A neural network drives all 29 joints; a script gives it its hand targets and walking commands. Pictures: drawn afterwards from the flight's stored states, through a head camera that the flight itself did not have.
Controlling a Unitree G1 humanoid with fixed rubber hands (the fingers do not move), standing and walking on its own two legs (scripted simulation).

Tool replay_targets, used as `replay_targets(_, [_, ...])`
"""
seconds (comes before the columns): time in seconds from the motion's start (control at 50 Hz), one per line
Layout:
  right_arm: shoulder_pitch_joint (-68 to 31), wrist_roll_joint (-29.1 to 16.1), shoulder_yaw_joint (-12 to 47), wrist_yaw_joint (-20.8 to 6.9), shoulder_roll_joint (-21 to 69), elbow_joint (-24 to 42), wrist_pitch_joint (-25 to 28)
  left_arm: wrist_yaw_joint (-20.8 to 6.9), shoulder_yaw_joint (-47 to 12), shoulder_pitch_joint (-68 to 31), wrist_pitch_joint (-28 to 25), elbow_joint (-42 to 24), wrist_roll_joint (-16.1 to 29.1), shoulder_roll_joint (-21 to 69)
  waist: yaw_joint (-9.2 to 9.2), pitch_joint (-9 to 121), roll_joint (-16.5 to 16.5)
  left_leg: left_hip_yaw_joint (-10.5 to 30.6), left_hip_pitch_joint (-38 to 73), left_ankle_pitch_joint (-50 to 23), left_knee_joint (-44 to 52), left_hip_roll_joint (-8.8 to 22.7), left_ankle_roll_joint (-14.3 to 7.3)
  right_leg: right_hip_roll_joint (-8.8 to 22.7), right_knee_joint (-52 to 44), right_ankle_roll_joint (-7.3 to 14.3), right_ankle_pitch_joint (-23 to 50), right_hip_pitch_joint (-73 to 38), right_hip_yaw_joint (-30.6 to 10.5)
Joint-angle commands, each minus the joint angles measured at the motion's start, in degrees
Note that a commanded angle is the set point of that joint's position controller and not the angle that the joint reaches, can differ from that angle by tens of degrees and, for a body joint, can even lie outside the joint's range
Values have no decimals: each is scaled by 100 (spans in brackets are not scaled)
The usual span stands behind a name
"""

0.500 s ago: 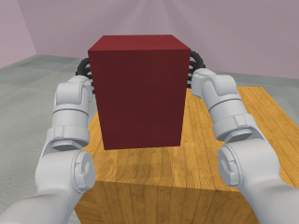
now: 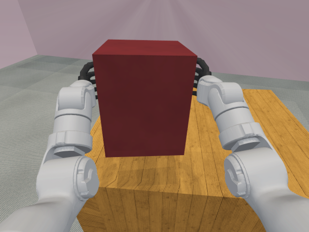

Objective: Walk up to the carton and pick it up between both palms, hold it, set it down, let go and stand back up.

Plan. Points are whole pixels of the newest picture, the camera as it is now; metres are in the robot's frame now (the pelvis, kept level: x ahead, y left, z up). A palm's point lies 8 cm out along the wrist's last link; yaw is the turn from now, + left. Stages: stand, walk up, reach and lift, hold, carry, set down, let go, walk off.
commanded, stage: hold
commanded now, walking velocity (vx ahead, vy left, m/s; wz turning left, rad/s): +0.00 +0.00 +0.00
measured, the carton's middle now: (144, 94) +0.40 +0.02 +0.23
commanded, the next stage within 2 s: none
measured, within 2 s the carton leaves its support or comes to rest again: neither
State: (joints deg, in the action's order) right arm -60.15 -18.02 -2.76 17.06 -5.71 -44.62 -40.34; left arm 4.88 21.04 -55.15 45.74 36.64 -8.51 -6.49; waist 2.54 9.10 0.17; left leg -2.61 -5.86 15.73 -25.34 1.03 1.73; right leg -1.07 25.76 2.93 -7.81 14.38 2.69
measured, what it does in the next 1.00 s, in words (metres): stands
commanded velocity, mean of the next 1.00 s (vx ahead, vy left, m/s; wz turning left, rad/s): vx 0.00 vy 0.00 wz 0.00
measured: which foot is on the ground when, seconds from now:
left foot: down 0.00-1.00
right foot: down 0.00-1.00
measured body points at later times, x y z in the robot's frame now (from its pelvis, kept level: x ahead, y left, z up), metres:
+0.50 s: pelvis +0.00 +0.00 +0.00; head -0.09 +0.00 +0.44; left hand +0.39 +0.17 +0.27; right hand +0.39 -0.13 +0.26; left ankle -0.02 +0.13 -0.74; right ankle +0.07 -0.08 -0.74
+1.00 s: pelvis +0.00 +0.00 +0.00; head -0.09 -0.01 +0.44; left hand +0.39 +0.17 +0.28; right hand +0.38 -0.13 +0.28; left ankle -0.02 +0.13 -0.74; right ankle +0.07 -0.08 -0.74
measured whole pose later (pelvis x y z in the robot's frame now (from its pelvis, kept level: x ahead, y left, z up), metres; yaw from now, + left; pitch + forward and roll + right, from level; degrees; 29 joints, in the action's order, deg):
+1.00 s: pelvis +0.00 +0.00 +0.00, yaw +0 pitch -3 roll +1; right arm -56.0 -18.1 -2.9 17.0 -5.2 -35.1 -39.3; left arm 6.0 19.7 -52.9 46.7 26.9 -7.4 -5.9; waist 2.6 9.2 -0.1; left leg -2.6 -6.1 15.7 -25.3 1.0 1.7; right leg -1.1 25.7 2.9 -7.8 14.6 2.7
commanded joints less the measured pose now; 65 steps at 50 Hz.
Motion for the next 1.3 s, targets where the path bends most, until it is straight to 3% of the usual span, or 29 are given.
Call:
replay_targets(0.0, [-6099,-1337,1820,-750,4694,3180,626,-531,-2540,-5998,-705,-2427,1548,4096,174,3451,-290,567,-1439,-1442,278,-470,19,-66,-526,-594,2104,-3085,-728])
replay_targets(0.06, [-5700,-1194,1666,-731,4412,3038,569,-546,-2553,-5721,-583,-2187,1321,4154,361,3084,-529,667,-1506,-1220,298,-438,83,-6,-596,-529,1936,-3002,-786])
replay_targets(0.1, [-5973,-1105,1552,-740,4341,2896,548,-561,-2348,-5559,-485,-1741,1232,4132,200,2775,-316,604,-1503,-913,382,-429,32,-24,-709,-513,1400,-2816,-708])
replay_targets(0.12, [-5313,-949,1400,-717,4178,2537,475,-594,-2374,-5211,-446,-1690,1132,4166,441,2449,-383,612,-1469,-856,418,-396,71,6,-759,-476,1443,-2790,-763])
replay_targets(0.16, [-5422,-798,1245,-756,4015,2147,449,-691,-1852,-4975,-275,-945,723,3835,234,1766,-128,608,-1608,-260,630,-353,-44,45,-958,-483,573,-2468,-710])
replay_targets(0.2, [-5361,-699,1112,-759,3910,2023,445,-775,-1894,-5053,-270,-977,724,3873,375,1727,-231,608,-1747,40,719,-354,14,117,-1009,-472,241,-2632,-758])
replay_targets(0.24, [-5237,-651,1082,-774,4141,1651,390,-821,-1487,-5257,-356,-992,656,3494,189,1735,24,511,-1801,96,722,-426,-105,238,-1073,-525,17,-2580,-891])
replay_targets(0.32, [-5473,-1066,1461,-804,4576,2374,478,-702,-2079,-6021,-625,-2149,1283,3726,168,2782,-300,556,-1701,-701,592,-452,-21,133,-786,-546,1252,-3012,-850])
replay_targets(0.42, [-5550,-1338,1642,-724,4459,3088,503,-575,-2922,-5902,-576,-2710,1627,4311,525,3434,-657,697,-1349,-1523,349,-407,206,-123,-447,-499,2369,-3237,-702])
replay_targets(0.44, [-5929,-1407,1805,-735,4533,3430,586,-518,-2891,-6036,-614,-2944,1660,4148,342,3735,-505,649,-1335,-1633,226,-412,126,-130,-413,-527,2348,-3264,-682])
replay_targets(0.5, [-5900,-1309,1688,-763,4277,3352,521,-513,-2702,-5637,-537,-2429,1513,4270,326,3264,-391,636,-1487,-1286,304,-420,82,-64,-604,-528,1969,-3050,-765])
replay_targets(0.56, [-5612,-789,1225,-808,3854,2407,481,-622,-1948,-4986,-323,-1117,863,3924,218,1890,-269,581,-1726,-184,631,-351,-10,80,-955,-474,419,-2497,-783])
replay_targets(0.66, [-5071,-536,947,-850,4056,1294,354,-844,-1264,-5109,-360,-686,544,3379,142,1276,104,479,-1847,306,891,-364,-149,158,-1099,-464,-216,-2406,-772])
replay_targets(0.68, [-5401,-702,1153,-845,4289,1923,481,-827,-1644,-5356,-426,-1281,812,3568,120,1990,8,524,-1855,-74,799,-360,-104,134,-935,-467,379,-2809,-784])
replay_targets(0.7, [-5152,-816,1212,-862,4297,1740,474,-789,-1746,-5479,-479,-1539,880,3607,249,1995,-239,589,-1729,-252,744,-372,-70,63,-844,-448,652,-2738,-739])
replay_targets(0.72, [-5490,-973,1322,-868,4524,2014,548,-721,-1956,-5931,-593,-1932,1113,3734,111,2618,-216,536,-1660,-540,668,-369,-20,37,-751,-524,867,-2836,-716])
replay_targets(0.8, [-6244,-1437,1890,-836,4949,3113,607,-502,-2608,-6456,-788,-2846,1688,4013,32,3956,-253,583,-1426,-1478,283,-464,6,-104,-455,-551,2135,-3248,-744])
replay_targets(0.84, [-6235,-1498,2055,-803,4925,3731,637,-449,-2971,-6222,-740,-3001,1767,4397,176,4016,-389,648,-1287,-1815,141,-466,39,-150,-367,-540,2648,-3326,-742])
replay_targets(0.86, [-5924,-1523,2045,-766,4848,3497,576,-428,-3075,-6096,-698,-3118,1767,4405,345,3923,-471,700,-1314,-1864,141,-464,90,-183,-319,-540,2807,-3358,-687])
replay_targets(0.94, [-5774,-1102,1733,-695,4395,3128,449,-533,-2472,-5303,-430,-1872,1230,3974,170,2868,-138,568,-1459,-934,341,-484,-10,-4,-694,-567,1690,-2958,-755])
replay_targets(1.0, [-5051,-586,1091,-761,3936,1714,318,-728,-1649,-4823,-263,-759,602,3665,267,1434,14,554,-1775,155,756,-389,-77,112,-969,-466,315,-2452,-749])
replay_targets(1.02, [-5153,-669,1163,-791,4047,1788,325,-777,-1449,-4895,-259,-871,532,3532,111,1600,-8,508,-1816,149,757,-403,-86,228,-1068,-523,134,-2627,-861])
replay_targets(1.08, [-5010,-680,1145,-792,4156,1421,304,-872,-1346,-5157,-282,-1037,499,3366,197,1372,152,590,-1733,100,822,-389,-145,85,-916,-474,280,-2602,-652])
replay_targets(1.1, [-5096,-745,1045,-816,4180,1591,382,-847,-1604,-5339,-367,-1205,740,3616,275,1627,-190,605,-1682,-92,776,-380,-53,69,-893,-432,458,-2577,-702])
replay_targets(1.12, [-5168,-878,1179,-816,4390,1806,383,-842,-1602,-5671,-453,-1706,866,3545,169,2015,-80,541,-1707,-273,711,-440,-58,92,-881,-520,547,-2722,-725])
replay_targets(1.14, [-5637,-876,1133,-833,4412,2038,481,-796,-2084,-6125,-512,-1911,1156,3804,292,2351,-324,587,-1637,-387,735,-369,42,39,-761,-481,866,-2702,-660])
replay_targets(1.22, [-6289,-1363,1866,-838,4877,3215,588,-537,-2518,-6301,-715,-2510,1613,4148,70,3765,-169,586,-1501,-1357,340,-487,8,-125,-491,-560,2004,-3163,-690])
replay_targets(1.24, [-6178,-1409,1820,-821,4810,3386,615,-487,-3027,-6544,-743,-3075,1873,4271,320,4025,-520,659,-1346,-1683,221,-438,143,-174,-325,-498,2493,-3218,-655])
replay_targets(1.28, [-6274,-1327,1885,-774,4720,3563,597,-461,-2956,-6245,-695,-2704,1817,4257,287,3691,-334,629,-1319,-1503,177,-471,53,-137,-465,-536,2241,-3015,-700])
